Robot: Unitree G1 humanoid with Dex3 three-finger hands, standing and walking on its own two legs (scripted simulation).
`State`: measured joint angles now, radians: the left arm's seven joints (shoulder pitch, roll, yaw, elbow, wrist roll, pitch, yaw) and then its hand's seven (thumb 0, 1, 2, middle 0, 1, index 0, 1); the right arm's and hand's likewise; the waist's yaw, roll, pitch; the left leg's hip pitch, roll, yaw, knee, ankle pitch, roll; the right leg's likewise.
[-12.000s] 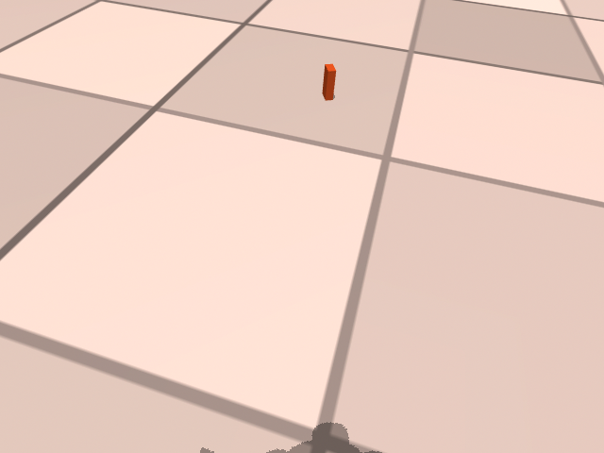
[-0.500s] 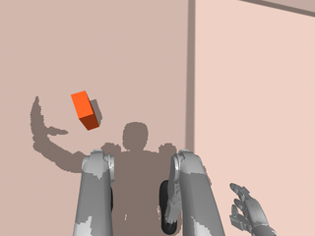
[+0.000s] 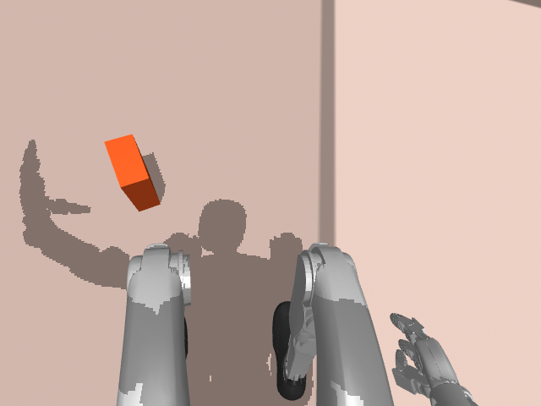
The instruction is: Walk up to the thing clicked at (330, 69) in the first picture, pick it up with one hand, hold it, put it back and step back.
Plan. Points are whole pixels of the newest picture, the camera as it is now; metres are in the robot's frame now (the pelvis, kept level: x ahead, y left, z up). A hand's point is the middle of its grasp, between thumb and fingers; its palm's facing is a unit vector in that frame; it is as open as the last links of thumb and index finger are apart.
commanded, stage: go down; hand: left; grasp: from the side
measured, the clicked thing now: (136, 177) +0.48 +0.23 -0.31
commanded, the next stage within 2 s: approach in 0.32 s
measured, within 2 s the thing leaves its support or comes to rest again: neither
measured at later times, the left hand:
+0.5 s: hand out of the picture +0.39 +0.44 +0.00, palm faces +0.26 -0.96 -0.07, open 16.9 cm
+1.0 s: hand (43, 179) +0.43 +0.36 -0.20, palm faces +0.16 -0.99 +0.01, open 17.1 cm
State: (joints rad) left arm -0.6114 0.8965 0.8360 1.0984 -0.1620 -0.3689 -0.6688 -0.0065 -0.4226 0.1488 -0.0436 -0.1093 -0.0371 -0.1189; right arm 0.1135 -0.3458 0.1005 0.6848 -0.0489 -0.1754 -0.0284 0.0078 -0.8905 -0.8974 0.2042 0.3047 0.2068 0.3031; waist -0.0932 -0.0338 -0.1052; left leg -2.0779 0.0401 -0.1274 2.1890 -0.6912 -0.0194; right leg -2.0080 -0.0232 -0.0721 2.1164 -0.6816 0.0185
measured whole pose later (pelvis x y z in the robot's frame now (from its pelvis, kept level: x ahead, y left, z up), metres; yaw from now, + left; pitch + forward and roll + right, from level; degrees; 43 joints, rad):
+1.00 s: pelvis -0.01 +0.01 -0.09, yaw -6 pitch +23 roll -13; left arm -0.70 0.98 0.81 1.35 -0.14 -0.73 -0.59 -0.01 -0.50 0.12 -0.07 -0.14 -0.06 -0.16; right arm -0.03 -0.37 0.31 0.62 -0.20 -0.10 0.04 0.00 -0.88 -0.89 0.20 0.31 0.21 0.30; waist -0.23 -0.19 0.15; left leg -2.24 0.03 -0.26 2.52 -0.71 -0.02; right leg -2.12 0.02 -0.15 2.36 -0.66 0.04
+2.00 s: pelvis -0.02 +0.02 -0.12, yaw -10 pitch +12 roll -17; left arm -0.64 0.84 0.53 1.48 -0.10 -1.11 -0.05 -0.01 -0.45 0.16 -0.03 -0.10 -0.04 -0.09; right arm -0.16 -0.38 0.51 0.56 -0.37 0.02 0.14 0.00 -0.89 -0.90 0.20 0.30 0.21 0.30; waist -0.26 -0.28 0.31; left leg -2.22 0.03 -0.38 2.67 -0.71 -0.01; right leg -2.06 0.07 -0.23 2.41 -0.61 0.08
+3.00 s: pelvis -0.02 +0.02 -0.12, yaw -11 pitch +13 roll -18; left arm -0.71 0.89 0.50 1.53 -0.06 -1.11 0.03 -0.01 -0.12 0.58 -0.30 -0.48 -0.32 -0.49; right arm -0.17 -0.37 0.54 0.55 -0.37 0.05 0.14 0.00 -0.86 -0.89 0.20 0.30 0.21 0.30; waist -0.28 -0.29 0.31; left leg -2.21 0.04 -0.40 2.66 -0.72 -0.01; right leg -2.05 0.07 -0.25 2.38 -0.60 0.08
